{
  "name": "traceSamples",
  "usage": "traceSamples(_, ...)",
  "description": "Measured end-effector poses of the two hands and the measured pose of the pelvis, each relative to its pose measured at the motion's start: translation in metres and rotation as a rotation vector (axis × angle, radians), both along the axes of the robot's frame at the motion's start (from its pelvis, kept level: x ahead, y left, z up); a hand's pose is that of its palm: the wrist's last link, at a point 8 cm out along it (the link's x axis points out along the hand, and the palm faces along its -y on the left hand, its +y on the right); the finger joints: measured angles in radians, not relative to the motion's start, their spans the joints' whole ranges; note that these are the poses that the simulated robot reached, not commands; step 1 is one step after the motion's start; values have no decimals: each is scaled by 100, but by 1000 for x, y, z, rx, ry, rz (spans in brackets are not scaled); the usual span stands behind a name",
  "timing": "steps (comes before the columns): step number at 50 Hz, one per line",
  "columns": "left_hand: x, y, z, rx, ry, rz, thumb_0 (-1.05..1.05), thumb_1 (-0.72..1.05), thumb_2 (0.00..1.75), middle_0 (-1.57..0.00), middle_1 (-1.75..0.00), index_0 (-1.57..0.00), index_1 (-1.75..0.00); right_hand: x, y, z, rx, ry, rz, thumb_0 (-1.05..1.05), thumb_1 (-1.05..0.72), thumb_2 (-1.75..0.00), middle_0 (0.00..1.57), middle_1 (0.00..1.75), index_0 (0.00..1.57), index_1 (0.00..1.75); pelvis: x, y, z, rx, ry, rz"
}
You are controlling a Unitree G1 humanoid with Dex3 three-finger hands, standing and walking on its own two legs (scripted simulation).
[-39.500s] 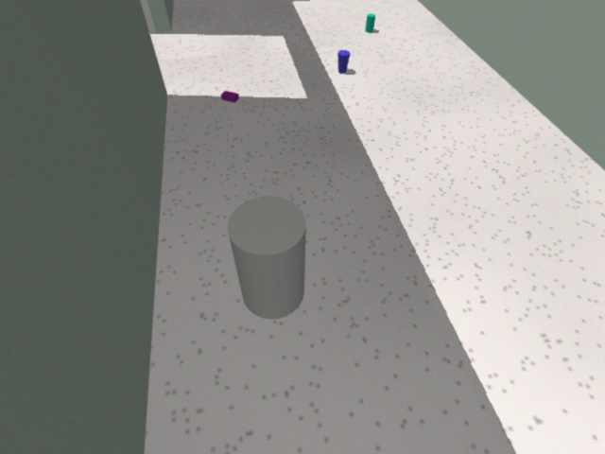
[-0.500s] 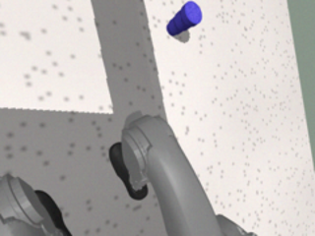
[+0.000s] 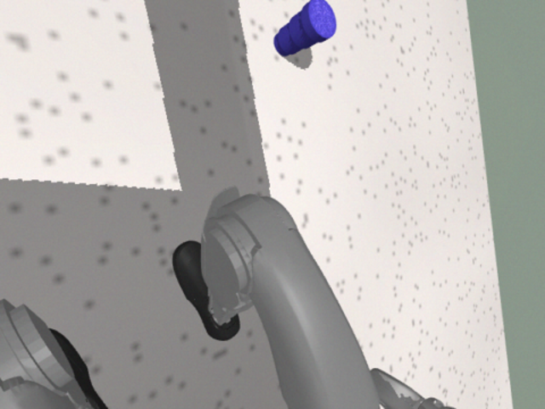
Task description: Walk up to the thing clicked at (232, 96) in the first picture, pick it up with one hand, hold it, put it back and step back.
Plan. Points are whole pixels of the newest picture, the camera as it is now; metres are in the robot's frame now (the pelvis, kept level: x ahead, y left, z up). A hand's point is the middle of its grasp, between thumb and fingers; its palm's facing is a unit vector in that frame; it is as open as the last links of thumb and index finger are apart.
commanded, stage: rest palm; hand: left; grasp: from above
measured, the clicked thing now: out of the picture +0.44 +0.37 -0.31
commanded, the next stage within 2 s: close in 0.14 s
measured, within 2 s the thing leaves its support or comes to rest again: neither
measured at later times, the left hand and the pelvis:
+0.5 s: hand out of the picture +0.43 +0.37 -0.28, palm faces -0.23 -0.38 -0.90, open 12.6 cm; pelvis +0.00 +0.00 +0.00, yaw +0 degrees
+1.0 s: hand out of the picture +0.44 +0.36 -0.28, palm faces -0.22 -0.38 -0.90, open 11.8 cm; pelvis +0.00 +0.00 +0.00, yaw +0 degrees
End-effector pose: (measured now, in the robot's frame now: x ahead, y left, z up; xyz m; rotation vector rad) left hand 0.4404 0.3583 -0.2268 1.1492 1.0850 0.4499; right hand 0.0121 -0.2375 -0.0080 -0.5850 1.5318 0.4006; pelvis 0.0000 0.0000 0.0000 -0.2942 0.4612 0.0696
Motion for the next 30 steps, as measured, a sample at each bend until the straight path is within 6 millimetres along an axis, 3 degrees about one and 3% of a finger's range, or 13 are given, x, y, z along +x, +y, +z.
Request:
traceSamples(15, 0, 8, -1, 10, 2, 12, 0, -42, 88, -14, -105, -16, -104, 10, 2, -1, 5, -20, 23, 1, -93, -90, 20, 30, 20, 30, -1, 2, 0, -7, -1, -4)
traceSamples(30, -1, 8, 5, 10, 1, 1, 0, -20, 71, -29, -95, -32, -91, 11, 0, -2, 6, -29, 16, 1, -93, -90, 20, 30, 20, 30, -1, 1, 3, -4, 1, -5)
